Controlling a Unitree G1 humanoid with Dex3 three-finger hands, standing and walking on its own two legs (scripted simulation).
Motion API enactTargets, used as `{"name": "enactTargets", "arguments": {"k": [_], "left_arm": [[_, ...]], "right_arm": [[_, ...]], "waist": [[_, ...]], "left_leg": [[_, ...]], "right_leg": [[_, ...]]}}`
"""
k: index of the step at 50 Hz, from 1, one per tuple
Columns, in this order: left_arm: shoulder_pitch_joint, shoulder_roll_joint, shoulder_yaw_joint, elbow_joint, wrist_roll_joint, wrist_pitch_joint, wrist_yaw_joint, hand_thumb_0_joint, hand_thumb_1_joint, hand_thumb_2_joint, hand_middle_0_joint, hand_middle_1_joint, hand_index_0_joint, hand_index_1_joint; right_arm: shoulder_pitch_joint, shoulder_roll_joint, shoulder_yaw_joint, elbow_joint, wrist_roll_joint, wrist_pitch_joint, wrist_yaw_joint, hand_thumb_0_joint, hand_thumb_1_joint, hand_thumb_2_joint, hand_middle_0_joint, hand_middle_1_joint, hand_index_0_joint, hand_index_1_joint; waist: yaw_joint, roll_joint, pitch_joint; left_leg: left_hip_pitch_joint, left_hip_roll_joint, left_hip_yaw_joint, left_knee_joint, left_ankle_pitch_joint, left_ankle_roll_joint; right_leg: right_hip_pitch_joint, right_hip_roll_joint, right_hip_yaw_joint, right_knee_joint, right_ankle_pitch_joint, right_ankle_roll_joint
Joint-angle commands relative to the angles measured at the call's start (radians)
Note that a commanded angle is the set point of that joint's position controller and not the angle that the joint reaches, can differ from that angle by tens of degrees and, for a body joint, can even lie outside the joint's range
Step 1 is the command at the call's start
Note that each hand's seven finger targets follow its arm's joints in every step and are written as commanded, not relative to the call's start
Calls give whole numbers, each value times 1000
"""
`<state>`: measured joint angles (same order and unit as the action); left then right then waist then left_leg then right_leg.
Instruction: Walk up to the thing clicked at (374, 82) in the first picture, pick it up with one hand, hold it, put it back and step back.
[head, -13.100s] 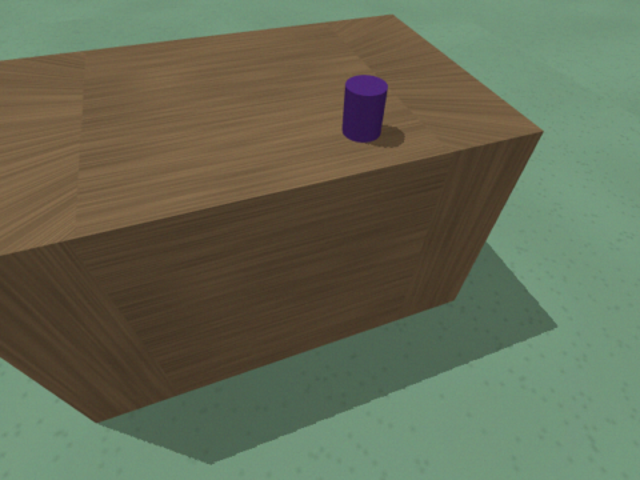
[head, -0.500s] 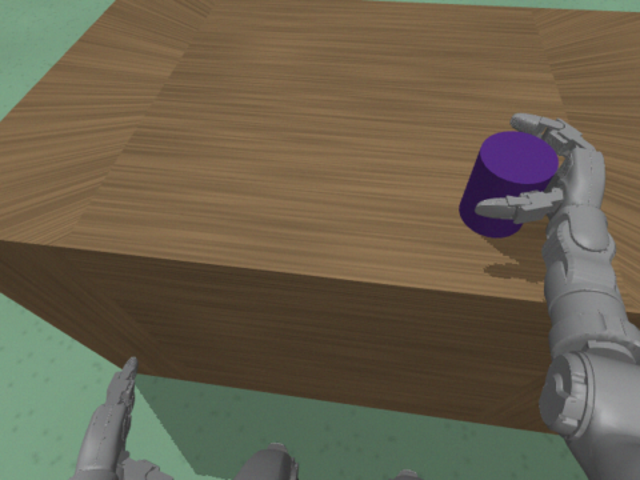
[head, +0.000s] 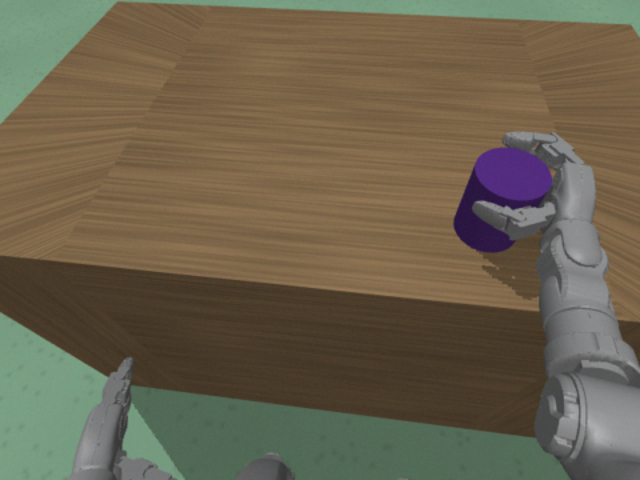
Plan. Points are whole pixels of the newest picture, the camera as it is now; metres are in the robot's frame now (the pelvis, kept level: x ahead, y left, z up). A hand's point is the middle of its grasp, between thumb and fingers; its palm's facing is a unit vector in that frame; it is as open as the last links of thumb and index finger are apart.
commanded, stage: settle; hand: right
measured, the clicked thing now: (497, 202) +0.47 -0.18 +0.07
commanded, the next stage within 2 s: lift in 0.66 s
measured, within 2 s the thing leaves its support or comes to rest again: leaves its support in 0.08 s
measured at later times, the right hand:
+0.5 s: hand (523, 163) +0.47 -0.18 +0.14, palm faces +0.12 +0.99 +0.00, open 11.7 cm
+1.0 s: hand (538, 151) +0.45 -0.18 +0.18, palm faces +0.12 +0.99 -0.01, open 11.7 cm
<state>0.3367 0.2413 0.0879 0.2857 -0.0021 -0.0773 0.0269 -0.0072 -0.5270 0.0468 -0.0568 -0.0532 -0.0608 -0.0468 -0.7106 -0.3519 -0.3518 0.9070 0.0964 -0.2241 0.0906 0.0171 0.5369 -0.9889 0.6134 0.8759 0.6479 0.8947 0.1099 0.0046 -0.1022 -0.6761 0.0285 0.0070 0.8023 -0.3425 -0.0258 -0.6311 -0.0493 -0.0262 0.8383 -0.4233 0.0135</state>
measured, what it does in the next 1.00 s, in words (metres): stands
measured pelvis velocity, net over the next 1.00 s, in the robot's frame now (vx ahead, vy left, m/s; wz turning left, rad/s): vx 0.00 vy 0.00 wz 0.00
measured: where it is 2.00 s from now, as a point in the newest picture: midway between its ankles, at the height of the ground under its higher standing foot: outside the picture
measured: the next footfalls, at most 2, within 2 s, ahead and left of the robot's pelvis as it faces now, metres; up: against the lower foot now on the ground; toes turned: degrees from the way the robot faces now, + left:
none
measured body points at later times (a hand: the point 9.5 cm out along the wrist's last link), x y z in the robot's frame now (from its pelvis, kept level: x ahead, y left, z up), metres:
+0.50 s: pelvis +0.01 +0.00 +0.02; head +0.05 +0.00 +0.46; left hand +0.15 +0.27 -0.04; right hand +0.45 -0.24 +0.15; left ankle +0.03 +0.14 -0.70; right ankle -0.01 -0.13 -0.70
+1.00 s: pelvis +0.00 +0.00 +0.02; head +0.03 +0.01 +0.47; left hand +0.15 +0.27 -0.04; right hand +0.44 -0.24 +0.18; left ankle +0.03 +0.14 -0.70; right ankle -0.01 -0.13 -0.70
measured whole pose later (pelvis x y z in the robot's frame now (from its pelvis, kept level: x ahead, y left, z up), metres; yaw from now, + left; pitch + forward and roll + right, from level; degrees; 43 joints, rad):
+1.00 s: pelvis +0.00 +0.00 +0.02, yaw +0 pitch +6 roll +0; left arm 0.29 0.23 0.06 0.45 -0.01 -0.09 0.06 -0.01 -0.52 0.05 -0.05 -0.05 -0.06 -0.04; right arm -0.72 -0.35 -0.32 0.83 0.13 -0.09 0.09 0.02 0.57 -1.04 0.59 0.93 0.63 0.95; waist 0.07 -0.02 -0.07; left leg -0.46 0.03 0.00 0.61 -0.26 -0.02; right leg -0.41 -0.04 -0.04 0.63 -0.33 0.02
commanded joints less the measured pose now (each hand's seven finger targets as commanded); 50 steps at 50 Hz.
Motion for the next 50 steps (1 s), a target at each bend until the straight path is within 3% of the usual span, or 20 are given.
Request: {"name": "enactTargets", "arguments": {"k": [1,3,6,8,11,13,16,19,20,22,24,28,30,33,36,39,41,44,47,50], "left_arm": [[-3,149,81,-115,-4,-56,16,0,-539,52,-52,-55,-54,-53],[-58,157,79,-150,-6,-60,22,0,-546,58,-52,-54,-51,-56],[-9,115,41,-89,-9,-55,17,0,-546,60,-50,-54,-49,-56],[-74,201,111,-170,-10,-62,37,0,-550,61,-50,-50,-48,-53],[-2,102,39,-21,-12,-55,18,0,-549,61,-50,-53,-48,-55],[-158,193,86,-179,-15,-72,38,0,-554,61,-49,-47,-44,-51],[10,79,14,-16,-15,-60,20,0,-541,55,-48,-54,-48,-53],[-67,217,115,-98,-6,-68,44,0,-544,54,-47,-48,-46,-50],[-4,136,45,-42,-6,-65,30,0,-543,56,-45,-49,-44,-51],[42,112,52,32,-18,-62,25,0,-547,57,-47,-51,-45,-53],[-175,219,108,-178,-16,-81,40,0,-550,56,-47,-47,-43,-50],[-16,54,-4,52,-21,-67,18,0,-548,56,-46,-49,-43,-52],[-168,214,103,-125,-10,-82,46,0,-547,52,-46,-46,-44,-48],[-10,63,5,70,-20,-66,24,0,-545,54,-44,-51,-43,-51],[-153,238,111,-69,-9,-81,51,0,-554,57,-43,-43,-38,-49],[-58,69,13,69,-22,-75,32,0,-544,54,-48,-55,-51,-52],[-167,180,72,-41,-16,-85,47,0,-531,44,-44,-52,-50,-45],[-60,83,12,30,-16,-73,34,0,-526,42,-44,-55,-53,-45],[-139,194,84,-31,-16,-82,50,0,-535,47,-43,-51,-48,-46],[-91,76,4,8,-21,-76,42,0,-534,47,-42,-52,-47,-47]], "right_arm": [[-526,-253,-28,-299,21,-60,-1,0,48,-1115,1171,1269,1218,1270],[-579,-292,-47,-371,27,-60,-13,0,77,-1116,1168,1271,1217,1272],[-431,-157,29,-182,29,-23,2,0,59,-1137,1170,1284,1220,1285],[-641,-374,-70,-438,23,-53,-15,0,72,-1151,1179,1302,1232,1302],[-390,-76,72,-81,45,9,24,0,55,-1150,1178,1297,1229,1298],[-637,-365,-77,-413,34,-37,-3,0,59,-1149,1177,1298,1229,1299],[-455,-129,42,-136,45,6,22,0,77,-1179,1169,1319,1225,1320],[-662,-372,-62,-389,28,-30,0,0,50,-1206,1166,1336,1222,1336],[-582,-263,-4,-283,29,-12,9,0,39,-1214,1176,1346,1232,1347],[-447,-163,24,-113,45,19,23,0,24,-1222,1152,1336,1208,1337],[-694,-386,-76,-462,41,-28,0,0,41,-1195,1163,1325,1217,1325],[-391,-119,41,-46,51,33,31,0,-4,-1221,1155,1336,1207,1336],[-749,-428,-88,-474,36,-27,-2,0,8,-1213,1157,1333,1209,1334],[-461,-109,67,-139,54,37,33,0,21,-1249,1142,1354,1200,1355],[-665,-412,-81,-362,33,5,8,0,3,-1260,1155,1367,1211,1368],[-521,-142,52,-175,58,42,32,0,35,-1278,1163,1383,1224,1383],[-597,-352,-61,-323,50,18,4,0,14,-1245,1167,1361,1221,1362],[-524,-177,39,-265,48,43,7,0,54,-1263,1167,1379,1226,1380],[-558,-332,-46,-395,53,44,-6,0,10,-1252,1175,1370,1230,1370],[-527,-176,48,-409,61,68,-5,0,-3,-1255,1184,1374,1238,1375]], "waist": [[1,-90,-439],[-9,-97,-472],[-7,-36,-344],[-16,-96,-558],[5,-16,-264],[-34,-55,-539],[-5,0,-279],[-9,-84,-528],[-18,-91,-423],[0,3,-263],[-23,-52,-540],[-18,8,-206],[-29,-88,-556],[-20,-35,-246],[-32,-66,-540],[-14,-22,-260],[-40,-30,-409],[-33,-25,-326],[-48,-45,-437],[-51,-47,-327]], "left_leg": [[226,-35,16,-78,343,29],[265,-32,18,-87,356,30],[232,-39,30,-107,306,30],[311,-32,19,-98,401,26],[223,-38,32,-133,321,28],[345,-28,14,-127,385,26],[283,-34,28,-152,323,23],[358,-27,13,-142,421,22],[316,-34,25,-142,412,25],[278,-36,27,-168,373,23],[402,-24,10,-159,432,23],[286,-35,28,-196,325,22],[406,-26,10,-179,410,22],[326,-32,25,-203,362,27],[424,-25,14,-188,445,23],[335,-31,26,-221,353,22],[404,-25,17,-227,342,18],[396,-31,26,-230,368,24],[421,-33,31,-225,406,25],[408,-35,36,-250,354,28]], "right_leg": [[248,35,13,-101,393,-16],[267,36,12,-110,398,-16],[230,33,19,-137,370,-16],[342,33,12,-120,460,-15],[240,34,14,-151,397,-18],[322,35,6,-152,424,-20],[230,41,7,-179,345,-23],[372,41,-4,-169,448,-21],[357,39,2,-171,477,-14],[280,39,2,-187,412,-23],[357,40,-2,-191,443,-22],[262,39,-1,-217,359,-25],[404,36,-4,-205,435,-18],[291,42,-3,-230,388,-18],[409,42,-7,-216,467,-20],[320,42,-5,-244,370,-24],[345,42,-10,-249,353,-26],[340,45,-10,-263,382,-19],[412,36,-2,-259,451,-14],[390,38,-6,-285,383,-14]]}}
